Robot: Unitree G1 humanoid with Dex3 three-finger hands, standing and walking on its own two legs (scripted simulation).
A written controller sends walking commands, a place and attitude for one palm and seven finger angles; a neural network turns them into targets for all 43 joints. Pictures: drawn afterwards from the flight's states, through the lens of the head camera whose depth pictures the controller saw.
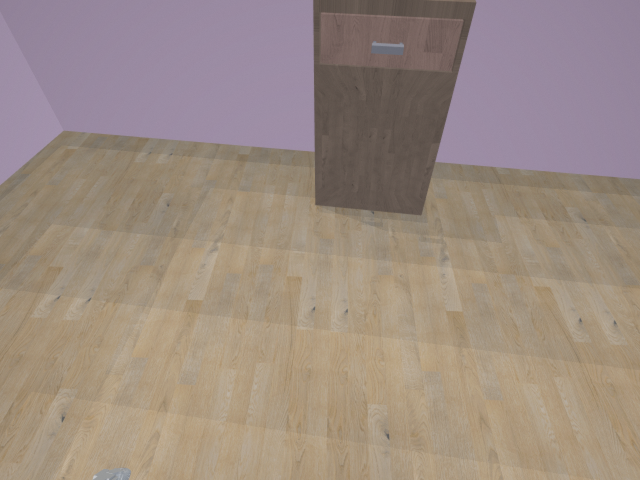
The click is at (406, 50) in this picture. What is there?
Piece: drawer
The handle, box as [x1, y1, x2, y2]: [371, 41, 403, 54]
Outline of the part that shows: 371,52 402,54 402,43 387,44 376,43 375,41 373,41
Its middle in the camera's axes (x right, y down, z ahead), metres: +0.22 -0.64 +1.30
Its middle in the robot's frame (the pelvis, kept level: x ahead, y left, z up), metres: +1.41 -0.16 -0.01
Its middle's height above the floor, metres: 0.76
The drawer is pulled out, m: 0.00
